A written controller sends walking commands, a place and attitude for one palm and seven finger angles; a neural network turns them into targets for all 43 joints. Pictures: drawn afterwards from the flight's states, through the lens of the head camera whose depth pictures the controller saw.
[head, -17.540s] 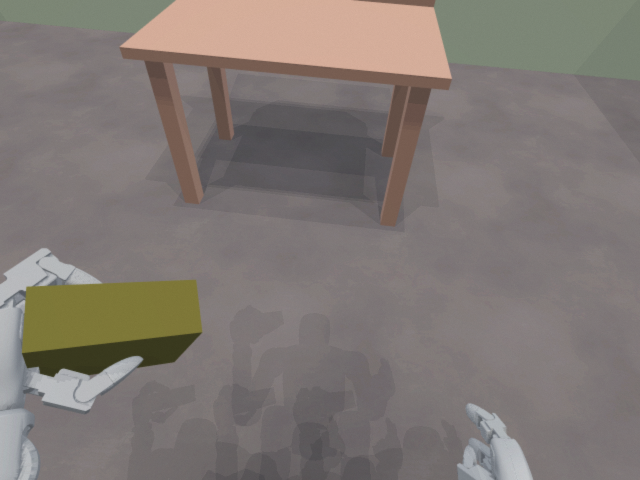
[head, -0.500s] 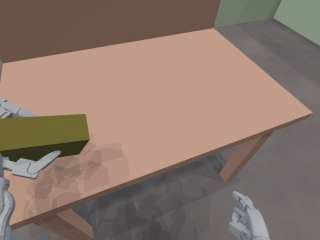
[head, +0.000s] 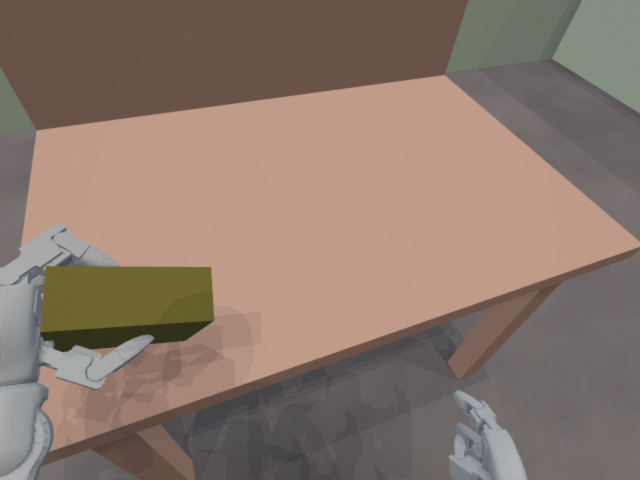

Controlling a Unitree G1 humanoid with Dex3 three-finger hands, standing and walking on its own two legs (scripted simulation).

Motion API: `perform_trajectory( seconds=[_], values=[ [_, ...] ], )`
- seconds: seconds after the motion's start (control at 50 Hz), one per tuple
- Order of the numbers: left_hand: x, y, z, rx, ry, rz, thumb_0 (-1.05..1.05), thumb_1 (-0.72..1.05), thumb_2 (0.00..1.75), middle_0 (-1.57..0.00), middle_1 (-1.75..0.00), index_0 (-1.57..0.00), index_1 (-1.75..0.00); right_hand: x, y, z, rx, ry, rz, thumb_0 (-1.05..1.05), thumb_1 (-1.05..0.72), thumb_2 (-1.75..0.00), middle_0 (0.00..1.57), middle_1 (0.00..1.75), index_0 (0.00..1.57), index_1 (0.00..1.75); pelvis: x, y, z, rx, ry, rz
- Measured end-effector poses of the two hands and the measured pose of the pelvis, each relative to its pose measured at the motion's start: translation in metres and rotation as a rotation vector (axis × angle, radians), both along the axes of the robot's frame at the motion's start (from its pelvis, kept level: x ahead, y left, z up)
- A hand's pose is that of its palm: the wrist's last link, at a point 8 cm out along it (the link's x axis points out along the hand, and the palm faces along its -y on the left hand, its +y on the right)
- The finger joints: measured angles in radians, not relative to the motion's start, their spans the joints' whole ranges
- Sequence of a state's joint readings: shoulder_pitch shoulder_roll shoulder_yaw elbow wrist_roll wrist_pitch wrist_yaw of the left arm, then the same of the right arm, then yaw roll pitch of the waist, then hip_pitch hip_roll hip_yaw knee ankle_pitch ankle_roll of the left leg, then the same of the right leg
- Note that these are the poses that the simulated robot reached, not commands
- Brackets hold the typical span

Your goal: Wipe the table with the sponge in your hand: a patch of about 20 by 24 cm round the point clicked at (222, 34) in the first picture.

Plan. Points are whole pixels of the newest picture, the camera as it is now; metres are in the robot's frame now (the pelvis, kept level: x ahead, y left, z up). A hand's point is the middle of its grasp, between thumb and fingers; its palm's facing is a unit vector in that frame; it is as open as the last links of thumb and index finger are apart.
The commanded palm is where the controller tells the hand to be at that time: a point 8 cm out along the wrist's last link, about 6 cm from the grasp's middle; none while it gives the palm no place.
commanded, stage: come to a stop and stand still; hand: left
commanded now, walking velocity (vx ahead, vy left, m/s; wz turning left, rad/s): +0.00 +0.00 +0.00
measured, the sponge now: (153, 309) +0.24 +0.20 +0.13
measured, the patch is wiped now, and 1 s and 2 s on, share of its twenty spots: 0.00 0.00 0.00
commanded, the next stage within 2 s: look again from close up in 0.76 s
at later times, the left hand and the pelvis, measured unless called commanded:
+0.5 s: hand (115, 299) +0.23 +0.23 +0.15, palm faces +0.36 -0.85 -0.39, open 9.6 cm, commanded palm +0.18 +0.26 +0.18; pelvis +0.02 -0.02 +0.00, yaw +0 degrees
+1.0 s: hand (115, 302) +0.23 +0.23 +0.15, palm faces +0.35 -0.85 -0.39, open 9.6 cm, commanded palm +0.17 +0.26 +0.18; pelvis +0.01 -0.02 +0.00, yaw +0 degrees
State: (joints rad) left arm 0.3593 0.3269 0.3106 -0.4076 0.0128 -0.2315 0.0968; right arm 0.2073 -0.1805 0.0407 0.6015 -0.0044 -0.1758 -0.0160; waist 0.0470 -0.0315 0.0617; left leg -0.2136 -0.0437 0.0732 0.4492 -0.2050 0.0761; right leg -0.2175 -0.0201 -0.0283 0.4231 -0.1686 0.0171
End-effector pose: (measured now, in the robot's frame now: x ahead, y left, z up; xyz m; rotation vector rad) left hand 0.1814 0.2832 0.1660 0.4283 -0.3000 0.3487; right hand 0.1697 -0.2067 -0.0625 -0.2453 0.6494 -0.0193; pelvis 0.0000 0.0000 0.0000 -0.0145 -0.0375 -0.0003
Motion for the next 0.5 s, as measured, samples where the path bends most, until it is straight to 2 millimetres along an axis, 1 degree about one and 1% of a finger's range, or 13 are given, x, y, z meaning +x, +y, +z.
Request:
perform_trajectory(
  seconds=[0.1,0.2,0.3,0.5],
  values=[
    [0.013,0.002,0.000,0.023,0.029,-0.014,-0.01,-0.46,1.02,-0.80,-1.35,-0.80,-1.34,0.014,-0.003,0.008,-0.003,-0.028,-0.013,0.02,-0.90,-0.90,0.20,0.30,0.20,0.30,0.006,-0.003,0.001,-0.003,0.012,-0.002],
    [0.017,-0.002,0.006,0.041,0.028,-0.025,-0.01,-0.46,1.02,-0.80,-1.35,-0.80,-1.34,0.022,-0.012,0.009,-0.020,-0.019,-0.017,0.02,-0.90,-0.90,0.20,0.30,0.20,0.30,0.012,-0.006,0.002,-0.001,0.021,0.003],
    [0.014,-0.008,0.008,0.045,0.040,-0.030,-0.01,-0.46,1.02,-0.80,-1.35,-0.80,-1.34,0.025,-0.022,0.006,-0.030,0.003,-0.029,0.02,-0.90,-0.90,0.20,0.30,0.20,0.30,0.016,-0.010,0.002,-0.003,0.026,0.006],
    [0.013,-0.013,0.000,0.006,0.080,0.007,-0.01,-0.46,1.02,-0.80,-1.35,-0.80,-1.34,0.023,-0.033,0.003,-0.030,0.015,-0.049,0.02,-0.90,-0.90,0.20,0.30,0.20,0.30,0.017,-0.018,0.003,-0.001,0.027,0.005]
  ],
)
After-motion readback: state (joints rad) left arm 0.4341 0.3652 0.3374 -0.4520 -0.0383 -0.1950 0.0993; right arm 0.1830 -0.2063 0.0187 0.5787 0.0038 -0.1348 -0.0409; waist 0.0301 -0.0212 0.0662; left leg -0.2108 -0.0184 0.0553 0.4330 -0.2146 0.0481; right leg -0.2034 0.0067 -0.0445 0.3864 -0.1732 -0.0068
